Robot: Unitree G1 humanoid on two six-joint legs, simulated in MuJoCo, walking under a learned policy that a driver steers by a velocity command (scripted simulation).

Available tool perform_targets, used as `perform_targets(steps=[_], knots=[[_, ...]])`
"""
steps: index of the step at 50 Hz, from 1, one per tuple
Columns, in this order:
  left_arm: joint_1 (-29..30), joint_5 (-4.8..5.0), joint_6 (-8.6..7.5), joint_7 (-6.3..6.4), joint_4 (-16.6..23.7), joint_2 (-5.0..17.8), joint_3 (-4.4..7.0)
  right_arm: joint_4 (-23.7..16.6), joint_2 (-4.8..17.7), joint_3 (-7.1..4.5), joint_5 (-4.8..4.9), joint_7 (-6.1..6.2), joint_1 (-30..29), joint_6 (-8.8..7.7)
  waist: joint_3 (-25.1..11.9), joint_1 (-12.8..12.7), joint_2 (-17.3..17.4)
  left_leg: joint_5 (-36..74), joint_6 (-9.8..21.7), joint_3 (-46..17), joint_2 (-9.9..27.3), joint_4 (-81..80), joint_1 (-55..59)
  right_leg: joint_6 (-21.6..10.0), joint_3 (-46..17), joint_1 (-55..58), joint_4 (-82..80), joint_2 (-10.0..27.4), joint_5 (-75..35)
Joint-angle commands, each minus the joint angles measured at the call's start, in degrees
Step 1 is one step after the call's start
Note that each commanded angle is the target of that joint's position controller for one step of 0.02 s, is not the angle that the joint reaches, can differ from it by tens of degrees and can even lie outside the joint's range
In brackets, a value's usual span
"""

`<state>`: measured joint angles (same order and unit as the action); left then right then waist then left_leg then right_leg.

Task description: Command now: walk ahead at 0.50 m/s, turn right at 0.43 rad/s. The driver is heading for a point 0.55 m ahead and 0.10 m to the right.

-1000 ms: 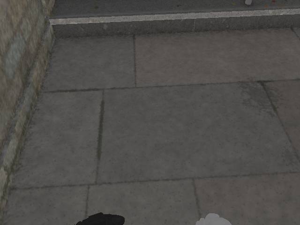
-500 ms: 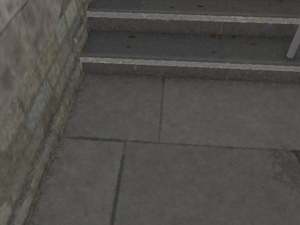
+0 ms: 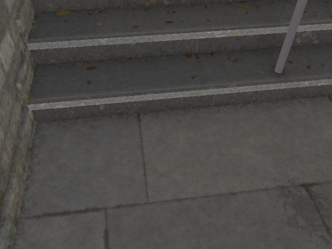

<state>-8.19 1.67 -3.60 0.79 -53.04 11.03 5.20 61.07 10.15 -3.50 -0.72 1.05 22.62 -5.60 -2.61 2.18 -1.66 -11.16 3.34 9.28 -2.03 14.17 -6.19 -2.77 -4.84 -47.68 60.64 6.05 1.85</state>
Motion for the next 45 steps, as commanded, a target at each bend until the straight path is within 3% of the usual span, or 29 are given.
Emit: perform_targets(steps=[1, 2, 4, 8, 9, 11, 12, 13, 14, 15, 16, 17, 18, 19, 20, 22, 25, 29, 33, 35, 37, 38, 39, 40, 41, 42, 43, 44, 45], knots=[[2.73, 0.22, 0.55, -0.43, 4.4, 2.5, 0.64, -3.69, 8.11, -1.04, 0.01, 0.72, -3.2, -0.89, 3.37, -1.61, 4.6, 9.0, 4.89, -5.66, 16.34, -6.89, -0.68, 0.36, 0.93, -0.18, -6.28, 0.35, -7.24], [5.28, -0.23, 0.83, -0.71, 5.71, 1.82, 0.4, -3.52, 8.44, -1.3, 0.22, 0.82, -2.91, -0.64, 4.66, -0.81, 4.45, 10.29, 4.76, -4.34, 16.31, -7.57, -0.92, 0.14, 1.63, 0.76, -9.42, -0.16, -7.81], [8.38, 0.19, 1.17, -0.52, 7.88, 1.13, -0.01, -2.31, 8.69, -1.53, 0.99, 1.44, -0.39, -0.33, 7.71, 0.61, 4.08, 11.13, 3.92, -2.82, 17.53, -8.12, 2.79, -0.25, 2.86, -0.38, -14.02, -0.48, -6.31], [12.66, 0.27, 1.7, -1.45, 11.56, 2.08, -0.15, -2.67, 10.38, -2.52, 0.95, 1.86, -0.89, 0.58, 10.05, 2.31, 5.36, 15.89, 3.01, 1.02, 19.5, -4.98, 11.19, -2.14, 6.57, -0.24, -20.68, -0.64, -1.21], [14.13, 0.52, 1.79, -1.92, 13.14, 2.22, -0.23, -2.91, 10.53, -2.63, 1.37, 1.98, -1.11, 0.78, 10.56, 2.06, 5.3, 19.92, 2.84, 1.43, 19.72, -3.53, 11.59, -2.76, 7.85, 1.88, -22.34, -1.25, 1.58], [11.66, 0.46, 2.07, -2.88, 14.02, 3.92, 0.63, -4.0, 12.57, -2.99, 2.27, 2.07, -3.68, 1.22, 7.27, -0.37, 8.76, 42.43, 2.26, 3.14, 19.31, 3.87, 12.57, -4.28, 11.71, 10.96, -24.04, -5.1, 7.51], [6.27, 0.57, 2.18, -3.18, 13.43, 5.71, 1.49, -4.61, 14.06, -3.34, 2.55, 2.16, -4.89, 1.69, 4.09, -3.63, 10.26, 53.27, 1.76, 4.05, 19.04, 11.02, 12.55, -5.31, 13.35, 18.08, -24.24, -7.72, 10.21], [-4.26, 0.78, 1.97, -3.29, 10.46, 8.89, 3.13, -5.68, 14.73, -3.3, 2.12, 2.07, -6.7, 2.07, -1.23, -9.05, 9.36, 57.76, 0.52, 5.61, 16.4, 23.35, 9.31, -7.4, 14.5, 31.84, -27.82, -10.79, 6.2], [-14.65, 0.57, 2.1, -2.29, 7.89, 13.81, 5.23, -7.28, 14.6, -3.37, 1.71, 1.81, -7.42, 1.84, -7.42, -13.05, 5.37, 41.46, -2.45, 4.97, 13.66, 40.61, -5.84, -10.35, 4.6, 52.18, -29.01, -6.78, 3.01], [-14.8, 0.62, 1.43, -1.98, 7.56, 20.38, 5.81, -11.06, 5.29, -0.43, -0.72, 0.45, -2.82, 0.05, -13.07, -5.77, -12.5, -16.61, -6.01, -0.77, 1.56, 62.72, -32.91, -21.2, -28.72, 72.87, -34.52, 9.42, 7.26], [-18.85, -1.01, 1.04, -1.55, 8.21, 16.73, 4.35, -12.26, 8.17, -0.53, 1.44, -0.91, -7.93, -3.18, -22.43, -9.02, -9.31, -19.7, -5.53, -15.28, -0.62, 71.68, -39.22, -23.84, -43.74, 76.83, -44.56, 13.28, 13.3], [-16.8, -1.51, 0.56, -1.19, 7.65, 12.97, 3.32, -13.5, 9.79, -0.88, 3.73, -1.54, -13.19, -4.42, -13.91, -9.48, -6.59, -15.43, -3.87, -15.03, 3.03, 71.59, -45.45, -20.01, -34.52, 72.68, -44.25, 11.78, 7.61], [-12.11, -0.94, 0.03, -1.26, 8.76, 10.27, 2.44, -14.01, 9.51, -0.51, 2.91, -1.28, -15.52, -4.79, -8.67, -7.33, -0.23, -10.55, -2.72, -14.56, 6.06, 67.05, -44.27, -17.24, -26.25, 63.17, -43.62, 9.33, 2.23], [-7.28, -0.59, -0.25, -1.45, 9.64, 7.93, 1.58, -13.53, 9.97, -0.92, 1.72, -0.92, -15.53, -4.34, -5.53, -4.41, 3.24, -7.24, -2.74, -13.89, 8.29, 62.06, -39.44, -15.32, -19.99, 52.94, -44.33, 7.56, -2.53], [-4.95, -0.95, -0.56, -1.27, 10.2, 5.94, 0.8, -13.05, 10.31, -1.38, 1.75, -0.99, -13.4, -3.16, -4.21, -1.96, 2.73, -5.44, -2.85, -14.0, 10.28, 58.88, -34.76, -14.4, -15.52, 46.34, -45.63, 6.42, -5.68], [-4.98, -1.16, -0.98, -0.89, 9.98, 5.88, 0.51, -13.14, 8.59, -1.23, 1.96, -1.28, -11.69, -1.28, -2.18, -0.22, 1.18, -5.21, -3.17, -13.19, 11.26, 54.25, -32.62, -13.82, -12.37, 41.18, -48.02, 5.87, -8.06], [-7.35, -1.34, -1.61, 0.23, 9.11, 9.52, 1.46, -14.53, 7.91, -0.82, 0.81, -0.88, -16.12, -0.27, 1.85, -1.29, -0.13, 3.63, -3.8, -11.16, 10.8, 44.4, -34.87, -12.45, -4.9, 37.18, -50.98, 3.79, -14.74], [-9.19, -1.37, -1.54, 0.34, 7.95, 9.3, 1.18, -16.01, 6.45, -0.06, 0.33, -1.78, -22.95, -0.68, 4.2, -3.89, -1.16, 20.89, -2.32, -8.3, 7.33, 25.12, -28.58, -7.85, 2.93, 35.22, -50.03, -0.44, -18.54], [-12.46, -1.19, -0.77, 0.57, 5.48, 8.86, 1.02, -17.55, 6.41, 0.12, 0.48, -3.02, -27.11, -0.85, 4.48, -6.42, -2.75, 25.6, -0.26, -7.45, 4.21, 15.98, -26.72, -5.92, 2.21, 42.11, -45.85, 1.12, -21.8], [-11.92, -1.36, -0.21, 0.8, 4.67, 9.27, 0.95, -17.93, 8.02, -0.4, 0.36, -3.41, -26.61, -0.97, 3.06, -5.16, -3.7, 19.73, 1.31, -8.05, 3.01, 14.46, -25.91, -5.41, 0.58, 47.36, -41.57, 2.97, -26.62], [-9.09, -1.47, 0.17, 1.27, 5.03, 10.43, 1.16, -15.93, 10.98, -1.41, -0.28, -3.41, -19.48, -1.3, -0.65, -1.09, -5.27, 15.0, 3.05, -7.71, 0.76, 12.91, -19.9, -4.25, -0.35, 51.72, -33.95, 2.9, -37.98], [-7.41, -1.35, 0.36, 1.27, 5.34, 10.59, 1.05, -14.13, 12.12, -1.86, -0.68, -3.38, -13.92, -1.72, -3.3, 2.15, -3.67, 23.82, 4.1, -7.31, 0.72, 8.46, -12.79, -2.43, 1.34, 51.8, -25.81, 0.28, -38.57], [-7.24, -2.23, 0.23, 1.11, 6.45, 9.25, 0.41, -12.81, 14.33, -2.05, -1.94, -3.08, -7.75, -1.87, -10.33, 3.47, 0.76, 48.87, 6.81, -14.02, 8.1, 13.73, 2.75, -0.55, 2.2, 42.72, -12.09, -3.23, -23.58], [-19.48, -2.4, -0.18, 0.17, 4.3, 2.52, -1.59, -12.37, 14.15, -1.26, -2.82, -2.68, -5.98, -1.45, -20.66, -0.9, 14.17, 69.59, 19.9, -31.78, 25.47, 18.05, 24.13, 4.62, 1.93, 23.24, 10.51, -10.06, 21.66], [-21.62, -1.55, -0.27, -0.56, 1.77, 5.74, -1.31, -11.93, 9.91, -0.28, -1.09, -2.59, -3.87, -0.37, -27.9, 1.17, 13.1, 64.32, 22.21, -39.2, 26.66, 14.64, 26.77, 5.62, -5.01, 20.15, 16.72, -10.73, 37.51], [-15.99, -0.08, 0.19, -0.64, 3.08, 9.85, -0.25, -13.21, 9.79, -0.27, -0.04, -2.21, -8.36, 0.56, -21.31, 1.57, 9.36, 50.99, 19.25, -34.57, 24.2, 12.34, 20.78, 6.02, -5.29, 15.77, 18.44, -7.72, 35.25], [-9.74, -0.25, 1.01, -0.09, 4.45, 10.26, -0.26, -14.34, 8.53, 0.22, 0.07, -1.5, -13.33, 1.22, -14.66, 0.94, 3.86, 39.25, 16.2, -30.31, 21.37, 9.93, 12.33, 6.13, -2.53, 14.18, 15.25, -5.43, 31.64], [-6.58, -1.01, 2.11, 0.69, 4.98, 9.74, -0.13, -14.69, 7.33, 0.85, -0.1, -1.01, -16.65, 1.66, -8.6, -0.28, 1.34, 30.94, 14.55, -27.1, 19.31, 6.83, 2.24, 6.25, -1.22, 15.29, 10.94, -3.94, 29.4], [-6.64, -1.5, 3.22, 1.3, 5.29, 9.01, -0.04, -14.56, 7.62, 0.9, -0.59, -0.6, -18.33, 2.0, -6.12, -2.34, 3.24, 23.44, 12.8, -25.05, 17.35, 4.31, -5.82, 6.06, -0.64, 19.93, 5.75, -2.45, 27.15]])
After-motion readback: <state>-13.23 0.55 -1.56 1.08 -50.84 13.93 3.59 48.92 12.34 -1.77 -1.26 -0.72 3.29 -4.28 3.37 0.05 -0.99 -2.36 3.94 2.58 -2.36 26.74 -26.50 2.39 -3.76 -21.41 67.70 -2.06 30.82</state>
